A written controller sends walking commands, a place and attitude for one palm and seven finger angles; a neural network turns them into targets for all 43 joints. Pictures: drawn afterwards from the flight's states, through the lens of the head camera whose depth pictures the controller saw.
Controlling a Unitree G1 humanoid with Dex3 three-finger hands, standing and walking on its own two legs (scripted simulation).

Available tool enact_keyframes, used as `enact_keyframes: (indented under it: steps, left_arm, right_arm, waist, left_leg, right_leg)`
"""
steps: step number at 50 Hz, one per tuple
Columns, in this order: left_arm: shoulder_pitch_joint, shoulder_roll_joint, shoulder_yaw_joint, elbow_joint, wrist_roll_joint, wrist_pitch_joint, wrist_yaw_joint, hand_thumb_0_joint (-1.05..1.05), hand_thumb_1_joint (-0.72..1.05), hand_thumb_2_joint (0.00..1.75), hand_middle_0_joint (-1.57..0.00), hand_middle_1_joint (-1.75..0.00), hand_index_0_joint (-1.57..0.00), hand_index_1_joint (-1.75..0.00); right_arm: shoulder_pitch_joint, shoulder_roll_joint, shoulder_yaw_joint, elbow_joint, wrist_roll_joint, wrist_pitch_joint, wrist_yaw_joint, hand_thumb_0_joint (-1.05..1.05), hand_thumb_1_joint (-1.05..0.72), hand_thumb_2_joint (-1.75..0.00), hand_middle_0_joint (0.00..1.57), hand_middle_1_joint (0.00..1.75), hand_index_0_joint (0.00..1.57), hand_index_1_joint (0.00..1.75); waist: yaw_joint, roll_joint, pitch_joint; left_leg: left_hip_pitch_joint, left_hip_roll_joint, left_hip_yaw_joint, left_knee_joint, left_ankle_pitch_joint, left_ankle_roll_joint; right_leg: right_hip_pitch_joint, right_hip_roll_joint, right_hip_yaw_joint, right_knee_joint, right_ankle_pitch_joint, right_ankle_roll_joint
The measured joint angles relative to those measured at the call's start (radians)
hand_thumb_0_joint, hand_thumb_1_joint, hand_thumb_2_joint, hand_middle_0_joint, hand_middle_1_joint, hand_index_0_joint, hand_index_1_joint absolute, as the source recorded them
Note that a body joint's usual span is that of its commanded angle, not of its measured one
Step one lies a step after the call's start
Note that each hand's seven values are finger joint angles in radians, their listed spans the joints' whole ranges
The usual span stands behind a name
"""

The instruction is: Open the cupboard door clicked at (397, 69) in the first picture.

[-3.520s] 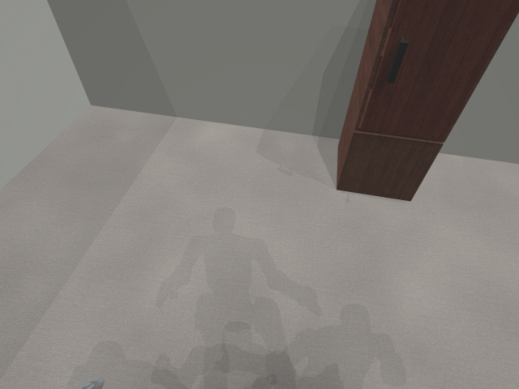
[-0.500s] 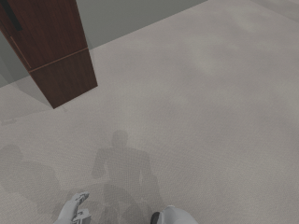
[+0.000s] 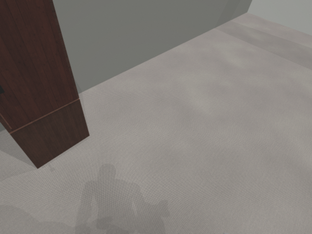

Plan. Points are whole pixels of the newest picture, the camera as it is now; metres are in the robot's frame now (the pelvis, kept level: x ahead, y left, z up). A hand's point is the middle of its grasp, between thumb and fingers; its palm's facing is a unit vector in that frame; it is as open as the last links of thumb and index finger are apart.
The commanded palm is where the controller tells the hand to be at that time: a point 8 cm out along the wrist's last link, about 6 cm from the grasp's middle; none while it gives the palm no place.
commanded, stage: walk to a spot facing it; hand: left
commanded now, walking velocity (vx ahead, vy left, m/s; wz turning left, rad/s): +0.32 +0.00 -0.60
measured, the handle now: out of the picture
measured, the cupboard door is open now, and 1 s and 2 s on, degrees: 0 0 0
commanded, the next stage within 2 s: turn to face it in 0.38 s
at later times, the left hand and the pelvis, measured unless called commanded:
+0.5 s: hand (133, 167) +0.38 +0.10 -0.18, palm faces -0.27 -0.94 -0.20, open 7.4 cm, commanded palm none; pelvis +0.21 -0.05 -0.03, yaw -17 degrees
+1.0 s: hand (119, 160) +0.40 +0.16 -0.18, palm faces -0.05 -0.98 -0.17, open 7.4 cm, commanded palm none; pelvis +0.30 -0.01 -0.01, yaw -6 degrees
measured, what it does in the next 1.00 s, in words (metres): walks ahead: right foot, then left foot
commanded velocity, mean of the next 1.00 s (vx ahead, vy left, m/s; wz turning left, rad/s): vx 0.07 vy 0.00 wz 0.06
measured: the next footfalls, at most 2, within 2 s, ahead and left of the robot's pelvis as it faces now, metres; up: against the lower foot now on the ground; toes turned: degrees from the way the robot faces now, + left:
right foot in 0.44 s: +0.31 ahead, -0.15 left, +0.00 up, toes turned -24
left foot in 0.88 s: +0.38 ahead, +0.07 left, +0.00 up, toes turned +0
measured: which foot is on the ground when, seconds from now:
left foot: down 0.00-0.44, up 0.46-0.86, down 0.88-1.00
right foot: up 0.00-0.42, down 0.44-0.90, up 0.92-1.00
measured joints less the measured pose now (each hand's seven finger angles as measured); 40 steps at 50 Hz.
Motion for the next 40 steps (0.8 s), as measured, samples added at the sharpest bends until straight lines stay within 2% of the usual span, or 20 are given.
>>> enact_keyframes:
  steps: [3, 7, 10, 13, 17, 19, 21, 22, 23, 25, 27, 28, 30, 33, 36, 40]
  left_arm:
    - [-0.019, -0.002, 0.01, -0.017, 0.006, 0.013, -0.008, 0.01, 0.91, 0.89, -0.2, -0.3, -0.19, -0.3]
    - [-0.053, -0.01, 0.022, -0.048, 0.011, 0.029, -0.013, 0.01, 0.91, 0.9, -0.2, -0.3, -0.19, -0.3]
    - [-0.081, -0.016, 0.026, -0.061, 0.011, 0.039, -0.017, 0.01, 0.91, 0.9, -0.2, -0.3, -0.19, -0.3]
    - [-0.116, -0.023, 0.022, -0.067, 0.012, 0.047, -0.022, 0.01, 0.91, 0.9, -0.2, -0.3, -0.19, -0.3]
    - [-0.177, -0.033, 0.012, -0.079, 0.009, 0.046, -0.025, 0.01, 0.91, 0.9, -0.2, -0.3, -0.19, -0.3]
    - [-0.21, -0.036, 0.007, -0.094, 0.007, 0.036, -0.024, 0.01, 0.91, 0.9, -0.2, -0.3, -0.19, -0.3]
    - [-0.23, -0.033, 0.002, -0.111, 0.008, 0.015, -0.023, 0.01, 0.91, 0.9, -0.2, -0.3, -0.19, -0.3]
    - [-0.232, -0.025, -0.001, -0.12, 0.009, -0.001, -0.024, 0.01, 0.91, 0.9, -0.2, -0.3, -0.19, -0.3]
    - [-0.235, -0.022, -0.001, -0.125, 0.007, -0.02, -0.019, 0.01, 0.91, 0.9, -0.2, -0.3, -0.19, -0.3]
    - [-0.245, -0.02, -0.005, -0.129, -0.01, -0.034, -0.004, 0.01, 0.91, 0.89, -0.2, -0.3, -0.19, -0.3]
    - [-0.245, -0.018, -0.012, -0.126, -0.017, -0.029, 0.012, 0.01, 0.91, 0.89, -0.2, -0.3, -0.19, -0.3]
    - [-0.242, -0.019, -0.016, -0.121, -0.018, -0.027, 0.02, 0.01, 0.91, 0.89, -0.2, -0.3, -0.2, -0.3]
    - [-0.234, -0.027, -0.025, -0.105, -0.015, -0.025, 0.034, 0.01, 0.91, 0.89, -0.2, -0.3, -0.2, -0.3]
    - [-0.224, -0.049, -0.041, -0.082, -0.009, -0.02, 0.042, 0.01, 0.91, 0.89, -0.2, -0.3, -0.2, -0.3]
    - [-0.223, -0.07, -0.047, -0.077, -0.009, -0.016, 0.042, 0.0, 0.92, 0.89, -0.2, -0.3, -0.2, -0.3]
    - [-0.227, -0.081, -0.047, -0.096, -0.004, -0.007, 0.038, 0.0, 0.92, 0.89, -0.21, -0.3, -0.2, -0.3]
  right_arm:
    - [0.059, 0.002, -0.018, 0.029, 0.012, -0.004, -0.022, 0.0, -0.93, -0.9, 0.2, 0.3, 0.21, 0.3]
    - [0.135, -0.015, -0.024, 0.078, 0.015, 0.004, -0.029, -0.01, -0.94, -0.9, 0.2, 0.3, 0.21, 0.3]
    - [0.186, -0.014, -0.023, 0.11, 0.016, 0.011, -0.029, 0.0, -0.94, -0.9, 0.2, 0.3, 0.2, 0.3]
    - [0.227, -0.007, -0.021, 0.13, 0.013, 0.015, -0.028, 0.0, -0.93, -0.9, 0.2, 0.3, 0.2, 0.3]
    - [0.265, 0.006, -0.019, 0.146, 0.004, 0.021, -0.026, 0.01, -0.92, -0.9, 0.2, 0.3, 0.2, 0.3]
    - [0.279, 0.012, -0.019, 0.152, 0.004, 0.029, -0.024, 0.01, -0.91, -0.9, 0.2, 0.3, 0.2, 0.3]
    - [0.292, 0.017, -0.021, 0.16, 0.008, 0.042, -0.02, 0.01, -0.91, -0.9, 0.2, 0.3, 0.2, 0.3]
    - [0.303, 0.022, -0.021, 0.163, 0.013, 0.05, -0.015, 0.01, -0.91, -0.9, 0.2, 0.3, 0.2, 0.3]
    - [0.3, 0.022, -0.021, 0.163, 0.022, 0.06, -0.011, 0.01, -0.91, -0.9, 0.2, 0.3, 0.2, 0.3]
    - [0.248, 0.012, -0.023, 0.153, 0.033, 0.082, -0.016, 0.01, -0.91, -0.9, 0.2, 0.3, 0.21, 0.3]
    - [0.186, 0.004, -0.025, 0.126, 0.033, 0.087, -0.021, 0.01, -0.91, -0.9, 0.2, 0.3, 0.2, 0.3]
    - [0.155, 0.0, -0.024, 0.112, 0.029, 0.088, -0.023, 0.01, -0.91, -0.9, 0.2, 0.3, 0.2, 0.3]
    - [0.096, -0.011, -0.021, 0.083, 0.021, 0.087, -0.027, 0.01, -0.91, -0.9, 0.2, 0.3, 0.2, 0.3]
    - [0.047, -0.02, -0.016, 0.046, 0.017, 0.083, -0.028, 0.01, -0.91, -0.9, 0.2, 0.3, 0.2, 0.29]
    - [0.038, -0.028, -0.018, 0.038, 0.019, 0.089, -0.027, 0.01, -0.93, -0.9, 0.2, 0.3, 0.2, 0.29]
    - [0.048, -0.027, -0.018, 0.053, 0.019, 0.109, -0.012, 0.0, -0.93, -0.9, 0.2, 0.3, 0.2, 0.3]
  waist:
    - [-0.006, -0.003, 0.0]
    - [-0.007, -0.009, -0.004]
    - [-0.014, -0.01, 0.0]
    - [-0.031, -0.001, 0.013]
    - [-0.067, 0.019, 0.049]
    - [-0.08, 0.034, 0.069]
    - [-0.082, 0.045, 0.085]
    - [-0.078, 0.037, 0.085]
    - [-0.067, 0.037, 0.085]
    - [-0.064, 0.046, 0.105]
    - [-0.07, 0.05, 0.113]
    - [-0.071, 0.052, 0.108]
    - [-0.077, 0.062, 0.09]
    - [-0.09, 0.081, 0.049]
    - [-0.089, 0.092, 0.012]
    - [-0.068, 0.071, -0.008]
  left_leg:
    - [0.086, -0.005, 0.038, -0.091, 0.006, -0.006]
    - [0.17, -0.015, 0.089, -0.168, -0.008, -0.01]
    - [0.222, -0.019, 0.127, -0.198, -0.034, -0.018]
    - [0.273, -0.017, 0.163, -0.215, -0.067, -0.032]
    - [0.336, -0.003, 0.209, -0.213, -0.123, -0.063]
    - [0.355, 0.019, 0.231, -0.178, -0.166, -0.086]
    - [0.352, 0.056, 0.248, -0.07, -0.219, -0.103]
    - [0.326, 0.077, 0.243, 0.045, -0.234, -0.108]
    - [0.264, 0.093, 0.193, 0.215, -0.242, -0.109]
    - [0.104, 0.073, 0.027, 0.562, -0.281, -0.109]
    - [-0.029, 0.045, -0.077, 0.745, -0.231, -0.103]
    - [-0.085, 0.041, -0.106, 0.774, -0.199, -0.1]
    - [-0.175, 0.041, -0.147, 0.751, -0.142, -0.094]
    - [-0.238, 0.042, -0.176, 0.594, -0.085, -0.091]
    - [-0.231, 0.038, -0.176, 0.434, -0.056, -0.093]
    - [-0.175, 0.021, -0.138, 0.299, -0.083, -0.096]
  right_leg:
    - [-0.115, -0.037, -0.013, 0.08, 0.111, 0.015]
    - [-0.225, -0.073, -0.01, 0.084, 0.224, 0.033]
    - [-0.268, -0.092, -0.026, 0.038, 0.263, 0.046]
    - [-0.269, -0.103, -0.063, -0.077, 0.272, 0.05]
    - [-0.221, -0.086, -0.118, -0.294, 0.231, 0.033]
    - [-0.186, -0.055, -0.146, -0.39, 0.202, 0.011]
    - [-0.129, -0.018, -0.173, -0.474, 0.201, -0.015]
    - [-0.081, -0.01, -0.182, -0.529, 0.253, -0.032]
    - [-0.081, 0.0, -0.177, -0.51, 0.25, -0.056]
    - [-0.08, 0.021, -0.16, -0.452, 0.175, -0.093]
    - [-0.038, 0.034, -0.148, -0.475, 0.147, -0.099]
    - [-0.015, 0.039, -0.141, -0.503, 0.154, -0.086]
    - [0.026, 0.046, -0.131, -0.562, 0.173, -0.081]
    - [0.077, 0.041, -0.134, -0.626, 0.184, -0.074]
    - [0.12, 0.029, -0.156, -0.653, 0.17, -0.059]
    - [0.156, -0.002, -0.2, -0.637, 0.13, -0.038]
